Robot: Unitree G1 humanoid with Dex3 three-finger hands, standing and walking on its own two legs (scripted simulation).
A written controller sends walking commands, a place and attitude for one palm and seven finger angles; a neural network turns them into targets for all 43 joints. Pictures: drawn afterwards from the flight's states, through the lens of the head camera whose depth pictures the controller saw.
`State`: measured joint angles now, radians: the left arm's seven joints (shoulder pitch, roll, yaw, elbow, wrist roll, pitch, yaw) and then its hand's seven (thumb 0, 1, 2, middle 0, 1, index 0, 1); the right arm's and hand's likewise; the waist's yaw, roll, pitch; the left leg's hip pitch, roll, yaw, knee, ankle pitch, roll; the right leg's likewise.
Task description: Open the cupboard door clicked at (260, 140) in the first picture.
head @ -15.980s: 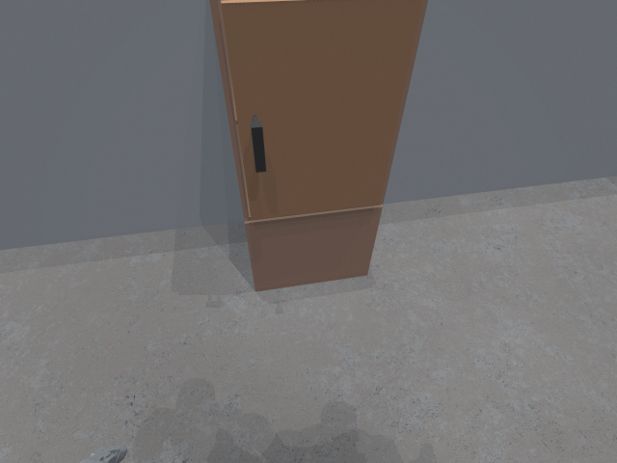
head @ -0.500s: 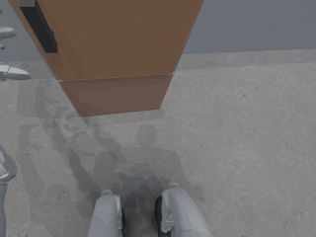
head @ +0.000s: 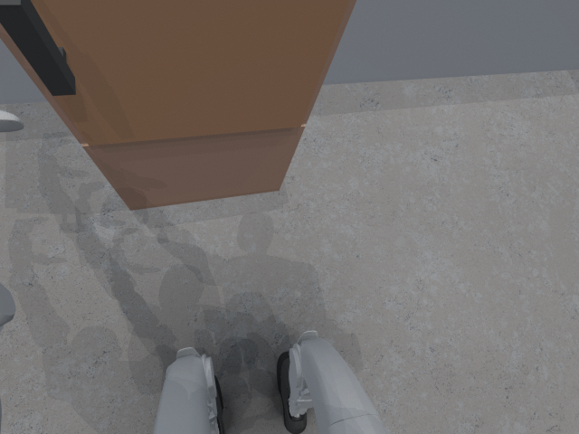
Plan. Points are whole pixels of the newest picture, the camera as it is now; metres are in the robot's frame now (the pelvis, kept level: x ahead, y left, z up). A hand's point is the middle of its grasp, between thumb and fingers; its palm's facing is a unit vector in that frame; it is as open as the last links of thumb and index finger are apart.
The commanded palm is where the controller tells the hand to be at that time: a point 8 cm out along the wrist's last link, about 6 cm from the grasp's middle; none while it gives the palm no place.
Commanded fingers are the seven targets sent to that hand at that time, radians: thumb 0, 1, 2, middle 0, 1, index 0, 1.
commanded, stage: move the hooked fingers beside the handle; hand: left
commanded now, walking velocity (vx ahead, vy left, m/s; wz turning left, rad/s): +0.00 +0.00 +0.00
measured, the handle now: (38, 32) +0.59 +0.24 +0.06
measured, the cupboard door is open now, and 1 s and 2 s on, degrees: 0 0 0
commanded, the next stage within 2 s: slide the fingers in behind the handle in 0.46 s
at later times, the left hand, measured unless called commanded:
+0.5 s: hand out of the picture +0.53 +0.30 +0.05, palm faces +0.10 -0.99 -0.04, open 13.9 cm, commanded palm +0.52 +0.32 +0.05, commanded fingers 0.00 -0.50 0.30 -0.30 -1.20 -0.30 -1.20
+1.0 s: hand out of the picture +0.54 +0.28 +0.05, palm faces +0.12 -0.99 -0.03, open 13.9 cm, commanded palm +0.52 +0.29 +0.05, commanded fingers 0.00 -0.50 0.30 -0.30 -1.20 -0.30 -1.20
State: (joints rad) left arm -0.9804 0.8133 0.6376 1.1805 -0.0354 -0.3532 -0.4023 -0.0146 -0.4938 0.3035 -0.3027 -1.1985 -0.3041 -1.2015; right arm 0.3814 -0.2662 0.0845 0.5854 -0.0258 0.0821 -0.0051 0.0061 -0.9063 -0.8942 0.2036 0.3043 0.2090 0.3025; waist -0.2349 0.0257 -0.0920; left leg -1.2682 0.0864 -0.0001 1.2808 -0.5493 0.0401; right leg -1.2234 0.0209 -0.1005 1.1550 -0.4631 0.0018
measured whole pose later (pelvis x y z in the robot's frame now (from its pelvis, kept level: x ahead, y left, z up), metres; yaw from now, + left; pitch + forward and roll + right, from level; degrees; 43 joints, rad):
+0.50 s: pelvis +0.00 +0.01 -0.01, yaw +1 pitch +30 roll -7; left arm -1.03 0.82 0.56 1.22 -0.03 -0.36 -0.41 -0.01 -0.49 0.30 -0.30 -1.20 -0.30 -1.20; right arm 0.34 -0.28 0.08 0.58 -0.03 0.09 -0.01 0.00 -0.91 -0.89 0.20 0.30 0.21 0.30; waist -0.24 0.03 -0.09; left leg -1.29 0.07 -0.01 1.31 -0.55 0.05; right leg -1.23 0.01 -0.11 1.17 -0.47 0.01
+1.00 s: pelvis +0.00 +0.00 +0.00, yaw +1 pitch +30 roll -6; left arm -1.00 0.73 0.53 1.19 -0.04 -0.37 -0.32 -0.01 -0.49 0.30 -0.30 -1.20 -0.30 -1.21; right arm 0.38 -0.27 0.07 0.59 -0.03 0.09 0.01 0.01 -0.91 -0.89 0.20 0.30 0.21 0.30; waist -0.23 0.03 -0.10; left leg -1.26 0.07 -0.01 1.28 -0.55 0.04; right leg -1.21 0.01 -0.11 1.16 -0.47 0.00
